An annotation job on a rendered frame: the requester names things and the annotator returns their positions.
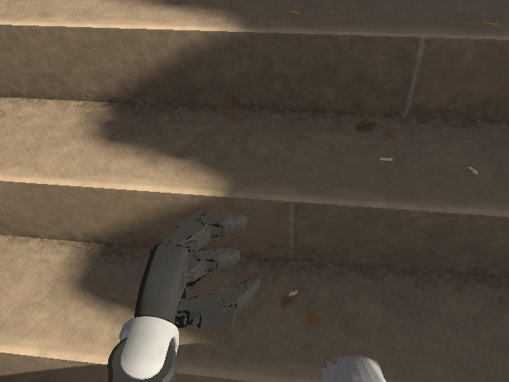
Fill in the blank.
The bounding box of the robot left forearm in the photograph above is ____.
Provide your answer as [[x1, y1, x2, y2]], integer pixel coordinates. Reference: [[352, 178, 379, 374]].
[[107, 316, 179, 382]]

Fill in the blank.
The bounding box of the robot right thigh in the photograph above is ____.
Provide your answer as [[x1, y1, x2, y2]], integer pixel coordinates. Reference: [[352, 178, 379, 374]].
[[321, 355, 386, 382]]

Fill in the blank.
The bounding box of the left robot hand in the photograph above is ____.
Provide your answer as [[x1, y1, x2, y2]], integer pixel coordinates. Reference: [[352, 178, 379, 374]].
[[134, 211, 261, 330]]

